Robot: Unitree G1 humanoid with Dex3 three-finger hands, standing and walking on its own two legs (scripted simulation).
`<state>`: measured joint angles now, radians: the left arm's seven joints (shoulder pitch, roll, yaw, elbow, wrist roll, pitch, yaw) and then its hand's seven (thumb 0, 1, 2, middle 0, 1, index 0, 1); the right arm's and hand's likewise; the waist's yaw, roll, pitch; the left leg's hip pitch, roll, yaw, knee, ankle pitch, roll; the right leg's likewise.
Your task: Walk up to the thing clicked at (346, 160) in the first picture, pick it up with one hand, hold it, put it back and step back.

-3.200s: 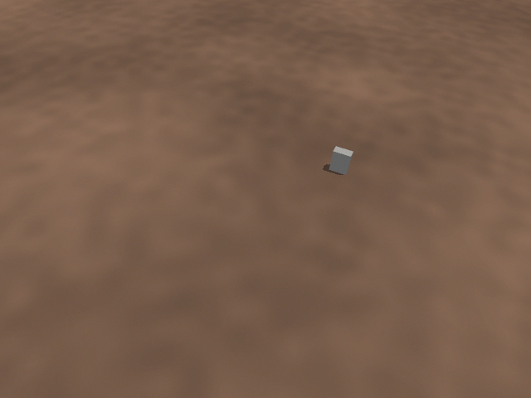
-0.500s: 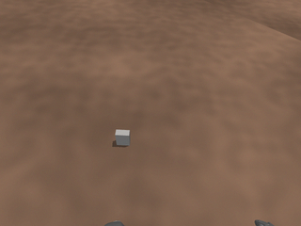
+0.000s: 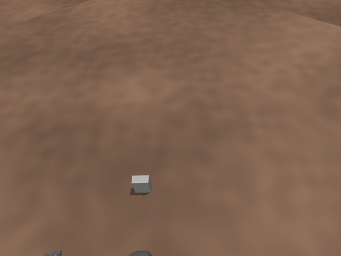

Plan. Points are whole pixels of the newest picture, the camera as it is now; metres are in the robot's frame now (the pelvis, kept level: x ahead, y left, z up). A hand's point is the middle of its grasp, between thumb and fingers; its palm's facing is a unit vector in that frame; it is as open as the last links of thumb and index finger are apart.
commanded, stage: walk up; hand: left
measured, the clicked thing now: (142, 184) +0.62 +0.22 -0.69
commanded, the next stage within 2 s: none
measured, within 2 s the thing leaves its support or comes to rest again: neither
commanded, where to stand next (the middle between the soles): +0.30 +0.03 m, yaw +1 degrees
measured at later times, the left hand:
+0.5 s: hand (63, 233) +0.22 +0.32 -0.15, palm faces -0.06 -0.94 -0.34, open 7.4 cm
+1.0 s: hand (78, 202) +0.31 +0.31 -0.15, palm faces +0.01 -0.94 -0.35, open 7.4 cm
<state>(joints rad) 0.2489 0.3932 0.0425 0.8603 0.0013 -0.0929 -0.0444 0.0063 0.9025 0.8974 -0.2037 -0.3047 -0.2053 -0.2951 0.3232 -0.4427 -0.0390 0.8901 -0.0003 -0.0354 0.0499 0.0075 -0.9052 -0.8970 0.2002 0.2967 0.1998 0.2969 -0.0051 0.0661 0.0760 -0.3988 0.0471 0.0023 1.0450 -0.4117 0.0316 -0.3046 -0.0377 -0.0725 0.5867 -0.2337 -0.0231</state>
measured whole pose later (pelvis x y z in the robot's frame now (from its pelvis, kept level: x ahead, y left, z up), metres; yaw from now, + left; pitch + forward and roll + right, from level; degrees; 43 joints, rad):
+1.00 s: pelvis +0.24 +0.05 -0.01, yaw +1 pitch -3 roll +0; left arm 0.19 0.38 0.02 0.98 0.00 0.00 -0.02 0.01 0.90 0.90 -0.20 -0.30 -0.21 -0.30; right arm 0.24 -0.39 -0.01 1.00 -0.02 -0.03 0.02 0.00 -0.90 -0.90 0.20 0.30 0.20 0.30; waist 0.00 -0.01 0.05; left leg -0.31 0.02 0.05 0.66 -0.30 0.02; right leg -0.35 -0.05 -0.02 0.68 -0.35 -0.01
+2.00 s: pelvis +0.29 +0.03 +0.02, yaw +1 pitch -2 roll +0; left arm 0.06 0.34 0.01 1.18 0.01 -0.01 0.00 0.01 0.90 0.90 -0.20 -0.30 -0.20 -0.30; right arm 0.10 -0.35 0.00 1.18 -0.01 -0.01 0.01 0.00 -0.90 -0.90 0.20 0.30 0.20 0.30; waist -0.02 0.00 0.05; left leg -0.09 0.03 0.05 0.32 -0.20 -0.01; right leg -0.12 -0.02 -0.03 0.33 -0.17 0.01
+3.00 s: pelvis +0.28 +0.02 +0.02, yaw +1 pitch -2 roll +0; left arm 0.11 0.35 -0.01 1.14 0.01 -0.01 0.00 0.01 0.90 0.90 -0.20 -0.30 -0.20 -0.30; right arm 0.11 -0.35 0.00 1.15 -0.01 -0.01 0.01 0.00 -0.90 -0.90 0.20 0.30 0.20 0.30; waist -0.01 0.00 0.04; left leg -0.08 0.04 0.04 0.30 -0.17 -0.03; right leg -0.13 -0.02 -0.04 0.33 -0.16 0.00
